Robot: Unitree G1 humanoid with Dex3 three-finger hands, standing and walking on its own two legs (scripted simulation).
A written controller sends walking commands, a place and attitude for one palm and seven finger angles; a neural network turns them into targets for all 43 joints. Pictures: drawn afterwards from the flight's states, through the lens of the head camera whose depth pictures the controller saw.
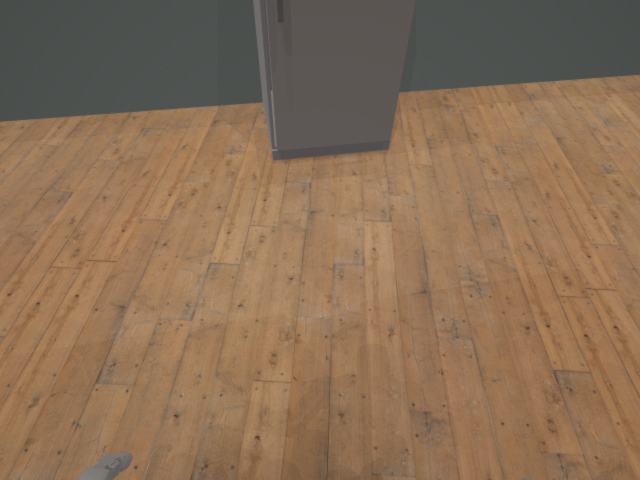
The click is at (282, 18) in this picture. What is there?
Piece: fridge door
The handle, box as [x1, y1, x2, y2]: [276, 0, 283, 22]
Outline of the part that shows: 276,0 277,19 278,22 282,22 282,0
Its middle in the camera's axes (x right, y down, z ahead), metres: -0.15 -1.00 +1.27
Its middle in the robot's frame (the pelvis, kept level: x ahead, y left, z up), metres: +1.64 +0.24 +0.19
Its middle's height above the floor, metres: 0.95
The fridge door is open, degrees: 0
